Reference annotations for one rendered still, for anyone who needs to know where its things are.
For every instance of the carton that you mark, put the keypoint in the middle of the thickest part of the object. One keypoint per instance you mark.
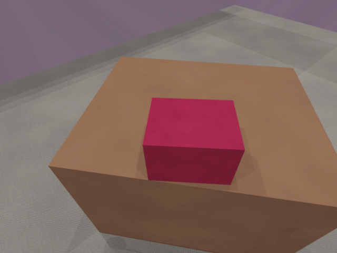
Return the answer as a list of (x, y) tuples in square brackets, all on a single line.
[(192, 140)]

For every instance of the pedestal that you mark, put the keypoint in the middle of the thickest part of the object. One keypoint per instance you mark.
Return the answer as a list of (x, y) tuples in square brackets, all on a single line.
[(282, 198)]

